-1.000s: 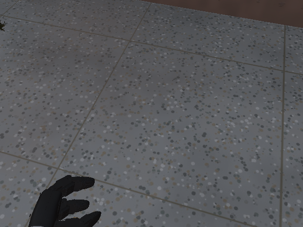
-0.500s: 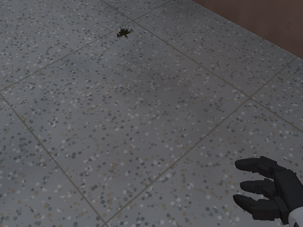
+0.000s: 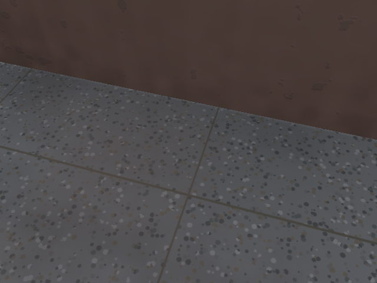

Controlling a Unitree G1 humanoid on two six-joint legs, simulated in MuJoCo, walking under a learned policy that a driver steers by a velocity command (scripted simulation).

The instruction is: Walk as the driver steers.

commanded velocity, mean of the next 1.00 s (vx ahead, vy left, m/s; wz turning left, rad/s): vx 0.74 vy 0.00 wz -0.94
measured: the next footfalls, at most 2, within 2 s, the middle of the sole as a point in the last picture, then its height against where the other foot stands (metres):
left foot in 0.40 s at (173, 244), level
right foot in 0.80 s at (266, 199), level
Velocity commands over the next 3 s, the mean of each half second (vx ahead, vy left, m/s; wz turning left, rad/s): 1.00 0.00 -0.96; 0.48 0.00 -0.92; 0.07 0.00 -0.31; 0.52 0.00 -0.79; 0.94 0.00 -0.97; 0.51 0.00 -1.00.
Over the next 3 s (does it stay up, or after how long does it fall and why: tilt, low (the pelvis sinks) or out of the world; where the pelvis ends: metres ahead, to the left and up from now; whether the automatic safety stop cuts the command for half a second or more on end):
stays up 0.42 -0.86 0.02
